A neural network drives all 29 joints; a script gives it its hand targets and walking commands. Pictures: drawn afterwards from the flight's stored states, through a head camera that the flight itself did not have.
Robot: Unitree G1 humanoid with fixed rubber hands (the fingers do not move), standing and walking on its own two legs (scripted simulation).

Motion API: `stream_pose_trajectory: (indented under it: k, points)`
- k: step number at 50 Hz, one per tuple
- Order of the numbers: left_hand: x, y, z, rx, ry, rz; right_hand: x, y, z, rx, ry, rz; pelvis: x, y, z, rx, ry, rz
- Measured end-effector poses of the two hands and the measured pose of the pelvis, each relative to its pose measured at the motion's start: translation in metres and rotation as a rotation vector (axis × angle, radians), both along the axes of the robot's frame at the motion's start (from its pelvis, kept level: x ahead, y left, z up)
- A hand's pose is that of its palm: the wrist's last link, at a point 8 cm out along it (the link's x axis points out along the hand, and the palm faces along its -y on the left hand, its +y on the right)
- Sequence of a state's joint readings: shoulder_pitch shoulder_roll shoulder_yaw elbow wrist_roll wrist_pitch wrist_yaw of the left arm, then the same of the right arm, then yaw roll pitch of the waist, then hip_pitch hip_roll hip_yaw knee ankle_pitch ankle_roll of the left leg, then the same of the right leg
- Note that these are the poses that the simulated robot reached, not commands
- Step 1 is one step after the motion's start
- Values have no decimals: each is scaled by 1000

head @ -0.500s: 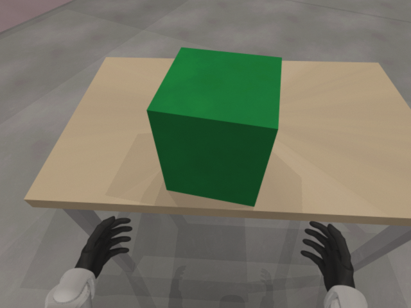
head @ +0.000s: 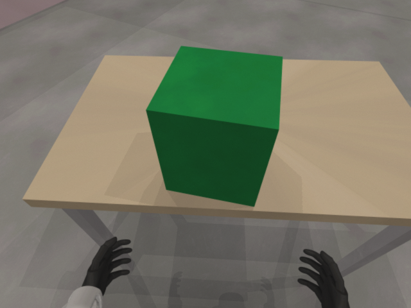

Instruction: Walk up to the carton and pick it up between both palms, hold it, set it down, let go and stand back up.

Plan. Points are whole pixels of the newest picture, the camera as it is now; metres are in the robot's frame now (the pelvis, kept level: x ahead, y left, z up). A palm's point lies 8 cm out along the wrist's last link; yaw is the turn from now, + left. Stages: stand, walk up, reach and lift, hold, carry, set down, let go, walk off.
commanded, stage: set down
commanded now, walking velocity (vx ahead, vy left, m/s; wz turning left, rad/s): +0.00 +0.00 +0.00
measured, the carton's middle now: (219, 129) +0.45 +0.03 +0.09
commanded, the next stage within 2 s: let go in 1.04 s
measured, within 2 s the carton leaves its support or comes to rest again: neither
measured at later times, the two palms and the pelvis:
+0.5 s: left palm (104, 304) +0.14 +0.23 -0.07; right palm out of the picture +0.15 -0.19 -0.07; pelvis +0.00 +0.00 +0.00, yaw +0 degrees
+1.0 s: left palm (107, 302) +0.14 +0.23 -0.08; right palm out of the picture +0.16 -0.20 -0.09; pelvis +0.02 +0.00 +0.00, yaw +0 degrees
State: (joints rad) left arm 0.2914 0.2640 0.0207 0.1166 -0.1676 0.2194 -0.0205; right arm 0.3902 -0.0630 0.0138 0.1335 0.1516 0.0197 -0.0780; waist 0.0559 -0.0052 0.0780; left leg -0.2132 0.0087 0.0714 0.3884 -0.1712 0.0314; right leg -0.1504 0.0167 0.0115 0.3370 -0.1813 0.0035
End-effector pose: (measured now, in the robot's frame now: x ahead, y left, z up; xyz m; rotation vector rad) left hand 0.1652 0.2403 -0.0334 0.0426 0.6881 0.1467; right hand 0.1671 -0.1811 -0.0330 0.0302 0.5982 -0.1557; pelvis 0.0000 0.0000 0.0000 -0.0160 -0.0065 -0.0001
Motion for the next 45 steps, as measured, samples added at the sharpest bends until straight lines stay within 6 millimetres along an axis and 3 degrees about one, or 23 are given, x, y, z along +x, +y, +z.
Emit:
stream_pose_trajectory:
  k: [9,20,33,45]
  points:
    - [-13,-4,-18,8,64,21,-15,-5,-18,-1,56,22,0,0,0,0,0,0]
    - [-31,-8,-40,17,151,40,-18,-5,-38,-6,112,65,1,-1,0,1,1,0]
    - [-35,-9,-47,29,187,47,-10,-8,-51,-11,138,90,7,-3,0,3,6,0]
    - [-27,-10,-47,36,178,50,-3,-13,-56,-15,138,82,15,-4,0,5,16,0]
